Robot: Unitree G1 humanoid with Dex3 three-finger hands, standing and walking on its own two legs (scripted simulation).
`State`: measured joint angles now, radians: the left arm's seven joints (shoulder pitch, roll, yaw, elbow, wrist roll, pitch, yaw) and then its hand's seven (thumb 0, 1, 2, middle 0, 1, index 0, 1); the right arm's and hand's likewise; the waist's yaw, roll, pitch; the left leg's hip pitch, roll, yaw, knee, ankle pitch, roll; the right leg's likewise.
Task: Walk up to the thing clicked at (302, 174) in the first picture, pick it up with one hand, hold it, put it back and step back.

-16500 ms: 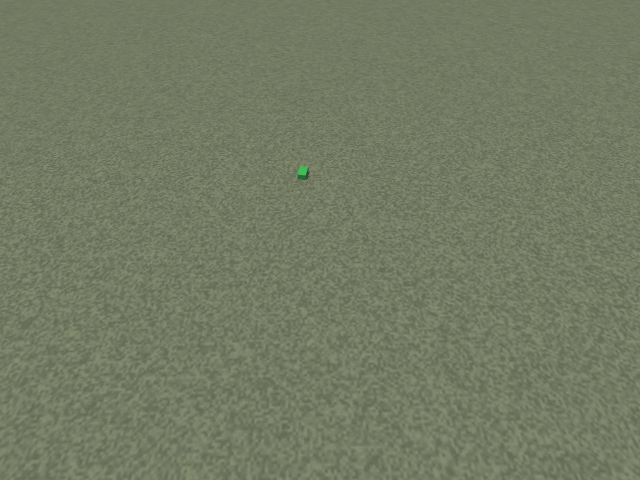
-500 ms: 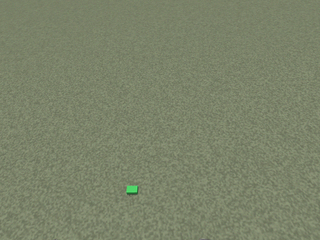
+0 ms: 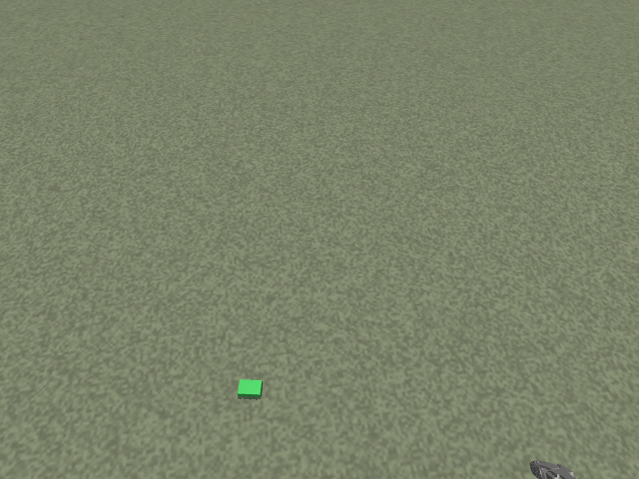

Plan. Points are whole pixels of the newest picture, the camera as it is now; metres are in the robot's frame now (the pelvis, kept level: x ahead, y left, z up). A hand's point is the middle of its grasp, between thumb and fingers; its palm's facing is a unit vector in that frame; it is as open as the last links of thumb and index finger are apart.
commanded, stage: walk up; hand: left
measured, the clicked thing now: (250, 388) +0.47 +0.22 -0.75
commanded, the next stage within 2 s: none
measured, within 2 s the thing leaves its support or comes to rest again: neither
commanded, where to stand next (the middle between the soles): +0.08 +0.02 m, yaw +0 degrees
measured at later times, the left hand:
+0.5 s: hand out of the picture +0.08 +0.26 -0.13, palm faces -0.02 -0.94 -0.33, open 7.4 cm
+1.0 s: hand out of the picture +0.07 +0.27 -0.14, palm faces +0.01 -0.94 -0.35, open 7.4 cm
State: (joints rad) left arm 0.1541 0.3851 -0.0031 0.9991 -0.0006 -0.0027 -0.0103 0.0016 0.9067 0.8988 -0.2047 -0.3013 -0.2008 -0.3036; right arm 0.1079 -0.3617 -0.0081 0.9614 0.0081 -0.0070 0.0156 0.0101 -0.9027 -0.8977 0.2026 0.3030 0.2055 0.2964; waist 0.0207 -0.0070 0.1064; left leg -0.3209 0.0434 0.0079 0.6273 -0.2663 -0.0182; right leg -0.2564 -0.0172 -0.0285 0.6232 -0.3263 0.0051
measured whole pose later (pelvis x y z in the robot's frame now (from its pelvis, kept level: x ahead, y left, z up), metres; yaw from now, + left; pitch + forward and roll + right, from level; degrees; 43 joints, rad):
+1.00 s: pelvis -0.01 +0.01 +0.02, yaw +0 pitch -2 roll +0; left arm 0.08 0.36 0.03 1.11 0.00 0.01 -0.01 0.00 0.91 0.90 -0.20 -0.30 -0.20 -0.30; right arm 0.05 -0.36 -0.02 1.12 0.01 0.01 0.02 0.01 -0.90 -0.90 0.20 0.30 0.21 0.30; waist 0.01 0.00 0.10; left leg -0.24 0.03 0.01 0.41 -0.14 -0.01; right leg -0.18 -0.03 -0.03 0.42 -0.21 0.02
